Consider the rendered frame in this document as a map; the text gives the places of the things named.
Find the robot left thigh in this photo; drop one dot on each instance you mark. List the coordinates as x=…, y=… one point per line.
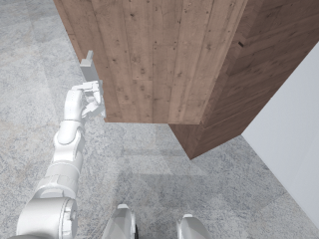
x=121, y=225

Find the cupboard door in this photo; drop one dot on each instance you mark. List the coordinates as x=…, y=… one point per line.
x=158, y=59

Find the robot left hand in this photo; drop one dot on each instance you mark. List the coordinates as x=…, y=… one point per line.
x=78, y=108

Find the left robot forearm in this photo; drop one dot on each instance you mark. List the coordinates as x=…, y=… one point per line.
x=64, y=170

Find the handle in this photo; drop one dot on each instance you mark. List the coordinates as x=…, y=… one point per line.
x=89, y=70

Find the robot left upper arm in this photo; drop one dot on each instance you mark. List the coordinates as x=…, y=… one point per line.
x=49, y=218

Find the right robot shin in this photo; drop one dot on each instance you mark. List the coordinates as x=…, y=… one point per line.
x=187, y=215

